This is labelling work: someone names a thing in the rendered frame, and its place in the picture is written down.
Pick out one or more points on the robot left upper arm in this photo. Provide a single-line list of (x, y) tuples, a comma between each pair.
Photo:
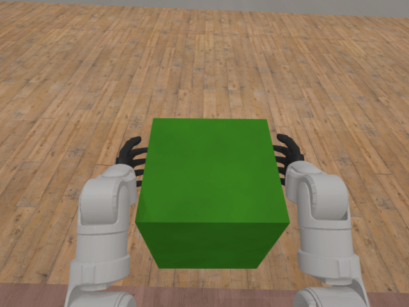
[(103, 299)]

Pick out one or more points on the right robot forearm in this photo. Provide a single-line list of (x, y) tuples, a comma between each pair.
[(323, 209)]

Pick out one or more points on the carton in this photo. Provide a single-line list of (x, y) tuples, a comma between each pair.
[(211, 195)]

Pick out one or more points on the robot right hand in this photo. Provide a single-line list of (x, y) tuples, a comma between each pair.
[(292, 153)]

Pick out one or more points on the left robot forearm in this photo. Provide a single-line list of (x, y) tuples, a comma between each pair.
[(102, 223)]

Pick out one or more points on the robot left hand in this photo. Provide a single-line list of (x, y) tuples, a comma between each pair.
[(127, 154)]

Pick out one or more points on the robot right upper arm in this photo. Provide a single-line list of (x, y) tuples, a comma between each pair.
[(328, 297)]

